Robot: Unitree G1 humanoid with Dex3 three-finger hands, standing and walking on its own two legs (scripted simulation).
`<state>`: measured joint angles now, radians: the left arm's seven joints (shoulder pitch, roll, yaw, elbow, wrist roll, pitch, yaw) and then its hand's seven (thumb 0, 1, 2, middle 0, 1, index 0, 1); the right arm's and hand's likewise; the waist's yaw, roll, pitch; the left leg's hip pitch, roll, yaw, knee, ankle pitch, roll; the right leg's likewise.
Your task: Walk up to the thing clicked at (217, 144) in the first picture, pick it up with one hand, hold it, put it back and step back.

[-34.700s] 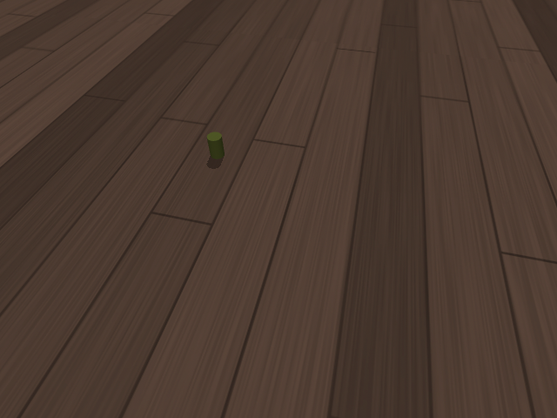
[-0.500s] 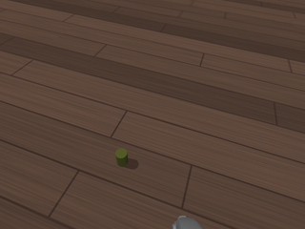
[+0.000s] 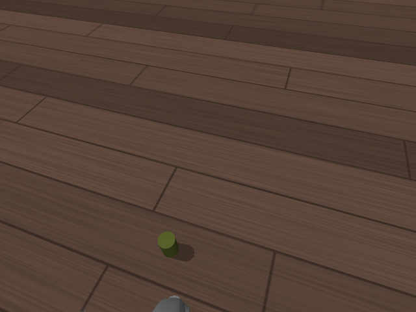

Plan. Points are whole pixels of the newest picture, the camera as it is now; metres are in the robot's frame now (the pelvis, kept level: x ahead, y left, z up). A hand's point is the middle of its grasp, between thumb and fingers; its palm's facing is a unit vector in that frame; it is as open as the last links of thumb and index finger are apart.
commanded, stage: walk up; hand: left
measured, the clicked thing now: (168, 244) +0.51 +0.23 -0.71
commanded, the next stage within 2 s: none
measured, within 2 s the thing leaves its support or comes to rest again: neither
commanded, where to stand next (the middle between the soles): +0.13 -0.01 m, yaw +1 degrees
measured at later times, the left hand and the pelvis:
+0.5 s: hand out of the picture +0.09 +0.27 -0.17, palm faces -0.01 -0.92 -0.38, open 7.3 cm; pelvis +0.05 +0.00 -0.02, yaw +0 degrees
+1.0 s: hand (101, 309) +0.17 +0.26 -0.15, palm faces -0.02 -0.94 -0.35, open 7.3 cm; pelvis +0.06 +0.00 +0.00, yaw +1 degrees
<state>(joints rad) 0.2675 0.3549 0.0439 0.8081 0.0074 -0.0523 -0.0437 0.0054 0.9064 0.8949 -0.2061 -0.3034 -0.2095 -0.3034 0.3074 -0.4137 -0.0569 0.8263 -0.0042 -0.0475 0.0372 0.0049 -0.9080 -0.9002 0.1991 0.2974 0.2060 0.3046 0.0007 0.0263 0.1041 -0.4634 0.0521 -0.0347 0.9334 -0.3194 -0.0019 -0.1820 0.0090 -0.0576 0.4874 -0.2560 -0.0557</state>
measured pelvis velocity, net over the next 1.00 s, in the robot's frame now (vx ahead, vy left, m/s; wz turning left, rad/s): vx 0.06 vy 0.00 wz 0.02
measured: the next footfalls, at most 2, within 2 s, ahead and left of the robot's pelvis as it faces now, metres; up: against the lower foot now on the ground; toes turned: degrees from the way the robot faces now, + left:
left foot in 0.14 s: +0.18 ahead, +0.13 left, +0.00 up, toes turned +2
right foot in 0.40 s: +0.09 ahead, -0.15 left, +0.00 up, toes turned -1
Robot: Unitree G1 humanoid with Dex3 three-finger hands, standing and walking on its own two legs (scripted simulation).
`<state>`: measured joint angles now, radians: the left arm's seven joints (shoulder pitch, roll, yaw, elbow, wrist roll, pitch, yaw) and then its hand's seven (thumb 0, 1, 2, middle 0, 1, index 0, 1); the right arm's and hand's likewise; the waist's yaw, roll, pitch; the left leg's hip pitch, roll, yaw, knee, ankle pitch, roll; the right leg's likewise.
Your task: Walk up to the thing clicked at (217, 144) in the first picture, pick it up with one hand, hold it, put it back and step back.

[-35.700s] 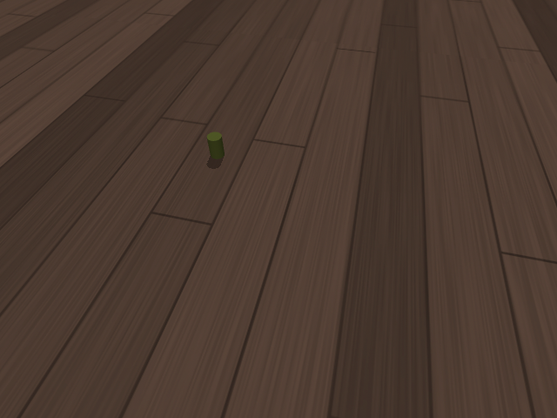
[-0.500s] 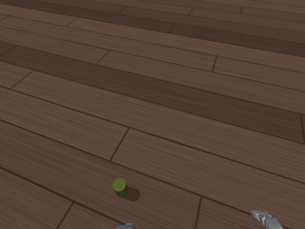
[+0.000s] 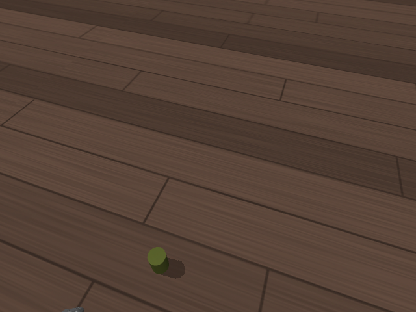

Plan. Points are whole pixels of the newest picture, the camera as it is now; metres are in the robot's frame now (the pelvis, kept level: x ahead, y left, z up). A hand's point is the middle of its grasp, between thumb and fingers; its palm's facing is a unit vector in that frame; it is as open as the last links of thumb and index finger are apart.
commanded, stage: walk up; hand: left
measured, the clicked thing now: (158, 260) +0.45 +0.22 -0.71
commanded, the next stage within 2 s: none
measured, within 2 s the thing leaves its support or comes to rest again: neither
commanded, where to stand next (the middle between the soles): +0.07 -0.01 m, yaw +0 degrees
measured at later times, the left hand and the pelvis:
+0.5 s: hand out of the picture +0.08 +0.26 -0.15, palm faces +0.01 -0.93 -0.36, open 7.3 cm; pelvis +0.01 +0.00 +0.00, yaw +1 degrees
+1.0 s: hand out of the picture -0.03 +0.29 -0.14, palm faces +0.03 -0.86 -0.50, open 7.3 cm; pelvis -0.06 +0.00 -0.02, yaw +4 degrees
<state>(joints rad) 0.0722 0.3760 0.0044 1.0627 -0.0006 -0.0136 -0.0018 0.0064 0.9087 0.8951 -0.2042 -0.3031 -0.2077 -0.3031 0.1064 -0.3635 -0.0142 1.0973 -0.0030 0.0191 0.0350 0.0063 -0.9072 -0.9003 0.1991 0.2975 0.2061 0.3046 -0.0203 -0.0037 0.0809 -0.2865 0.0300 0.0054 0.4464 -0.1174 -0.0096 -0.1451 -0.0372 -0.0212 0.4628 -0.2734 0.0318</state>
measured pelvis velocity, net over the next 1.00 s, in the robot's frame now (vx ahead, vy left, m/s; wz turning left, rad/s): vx -0.06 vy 0.00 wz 0.07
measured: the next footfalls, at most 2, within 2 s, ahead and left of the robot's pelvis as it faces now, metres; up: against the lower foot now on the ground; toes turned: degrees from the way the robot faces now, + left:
left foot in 1.12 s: -0.06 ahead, +0.15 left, +0.00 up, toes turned +6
right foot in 1.46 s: +0.14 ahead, -0.10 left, +0.00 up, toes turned +4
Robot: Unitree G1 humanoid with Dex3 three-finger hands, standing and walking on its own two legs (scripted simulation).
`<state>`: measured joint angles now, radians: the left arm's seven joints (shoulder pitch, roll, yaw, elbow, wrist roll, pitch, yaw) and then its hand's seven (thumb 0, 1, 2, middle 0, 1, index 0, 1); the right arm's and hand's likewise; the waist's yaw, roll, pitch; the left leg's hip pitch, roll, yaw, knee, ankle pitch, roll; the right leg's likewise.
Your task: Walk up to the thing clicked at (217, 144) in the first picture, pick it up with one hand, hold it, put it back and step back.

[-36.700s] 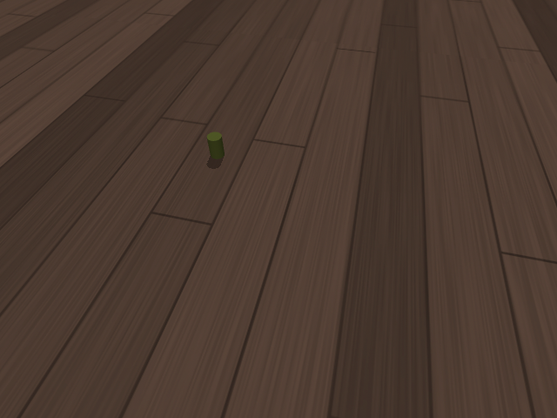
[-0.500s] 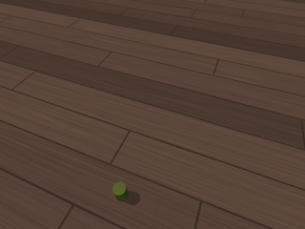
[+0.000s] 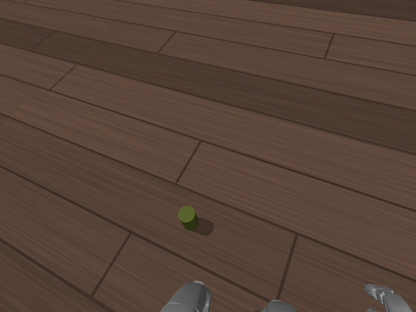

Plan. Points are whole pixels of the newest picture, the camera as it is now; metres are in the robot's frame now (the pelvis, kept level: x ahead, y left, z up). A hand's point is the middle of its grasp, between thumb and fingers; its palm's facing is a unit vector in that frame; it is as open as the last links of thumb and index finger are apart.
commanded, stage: walk up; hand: left
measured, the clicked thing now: (188, 218) +0.53 +0.19 -0.69
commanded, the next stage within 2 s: none
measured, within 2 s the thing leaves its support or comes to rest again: neither
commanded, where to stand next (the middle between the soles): +0.14 -0.01 m, yaw -4 degrees
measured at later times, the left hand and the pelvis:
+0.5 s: hand out of the picture +0.12 +0.27 -0.15, palm faces -0.02 -0.92 -0.39, open 7.3 cm; pelvis +0.04 +0.00 -0.01, yaw +1 degrees
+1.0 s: hand out of the picture +0.08 +0.32 -0.15, palm faces -0.03 -0.92 -0.38, open 7.3 cm; pelvis -0.02 +0.04 +0.01, yaw -1 degrees
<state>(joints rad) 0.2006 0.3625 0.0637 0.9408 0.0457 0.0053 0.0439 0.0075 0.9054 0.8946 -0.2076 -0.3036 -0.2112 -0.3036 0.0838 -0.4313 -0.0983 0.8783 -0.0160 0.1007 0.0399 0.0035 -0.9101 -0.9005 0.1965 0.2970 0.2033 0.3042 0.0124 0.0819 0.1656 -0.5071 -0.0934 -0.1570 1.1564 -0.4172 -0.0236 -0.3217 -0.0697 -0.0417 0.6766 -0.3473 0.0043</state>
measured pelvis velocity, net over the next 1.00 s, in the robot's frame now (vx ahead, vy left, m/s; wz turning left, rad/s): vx -0.02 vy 0.04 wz -0.01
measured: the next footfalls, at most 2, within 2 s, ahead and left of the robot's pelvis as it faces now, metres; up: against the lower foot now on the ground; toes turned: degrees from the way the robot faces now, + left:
left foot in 0.12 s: +0.01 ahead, +0.15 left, +0.00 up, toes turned +1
right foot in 0.46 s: +0.19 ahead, -0.11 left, +0.00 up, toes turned +0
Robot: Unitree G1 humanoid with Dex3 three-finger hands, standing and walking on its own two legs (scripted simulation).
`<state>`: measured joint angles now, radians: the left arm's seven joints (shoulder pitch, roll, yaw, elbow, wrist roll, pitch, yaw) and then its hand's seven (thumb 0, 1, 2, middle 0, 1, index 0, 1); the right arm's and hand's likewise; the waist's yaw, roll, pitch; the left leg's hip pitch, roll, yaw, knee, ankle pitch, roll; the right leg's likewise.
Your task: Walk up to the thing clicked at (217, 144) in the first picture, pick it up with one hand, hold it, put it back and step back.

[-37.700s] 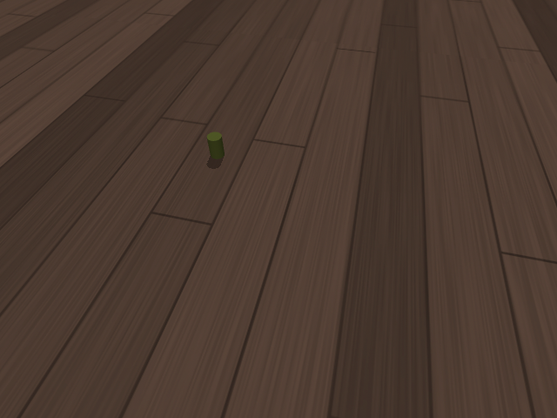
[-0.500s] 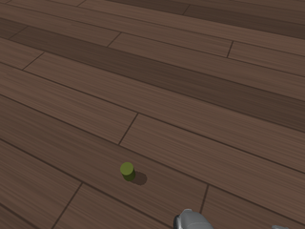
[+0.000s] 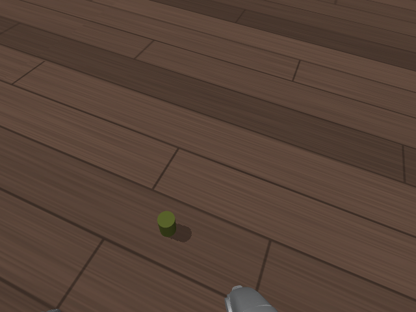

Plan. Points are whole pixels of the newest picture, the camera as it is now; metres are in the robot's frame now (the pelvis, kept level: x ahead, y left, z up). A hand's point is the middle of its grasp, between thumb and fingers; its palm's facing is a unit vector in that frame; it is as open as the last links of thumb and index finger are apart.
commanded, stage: walk up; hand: left
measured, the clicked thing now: (167, 224) +0.55 +0.15 -0.70
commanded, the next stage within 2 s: none
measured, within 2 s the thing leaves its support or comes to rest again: neither
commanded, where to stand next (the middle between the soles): +0.15 -0.06 m, yaw -4 degrees
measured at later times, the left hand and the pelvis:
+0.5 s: hand out of the picture +0.15 +0.23 -0.11, palm faces -0.08 -0.89 -0.45, open 7.3 cm; pelvis +0.05 -0.04 +0.00, yaw -4 degrees
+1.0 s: hand out of the picture +0.10 +0.25 -0.17, palm faces -0.11 -0.92 -0.38, open 7.3 cm; pelvis +0.01 -0.01 -0.01, yaw -5 degrees
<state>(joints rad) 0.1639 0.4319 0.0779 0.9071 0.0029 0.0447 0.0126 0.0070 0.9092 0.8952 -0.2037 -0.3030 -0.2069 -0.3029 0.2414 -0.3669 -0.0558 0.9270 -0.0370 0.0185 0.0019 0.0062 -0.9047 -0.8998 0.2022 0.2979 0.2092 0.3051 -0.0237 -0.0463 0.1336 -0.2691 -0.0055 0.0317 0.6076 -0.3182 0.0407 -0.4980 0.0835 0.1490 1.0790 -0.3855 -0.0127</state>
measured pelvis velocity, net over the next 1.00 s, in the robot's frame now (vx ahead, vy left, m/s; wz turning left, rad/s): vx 0.01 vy -0.01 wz -0.09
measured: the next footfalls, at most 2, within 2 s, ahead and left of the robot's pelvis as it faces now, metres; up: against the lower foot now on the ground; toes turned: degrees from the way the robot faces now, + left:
right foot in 0.26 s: +0.08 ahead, -0.16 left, +0.00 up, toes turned -5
left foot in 0.64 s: +0.14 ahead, +0.10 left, +0.00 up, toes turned -5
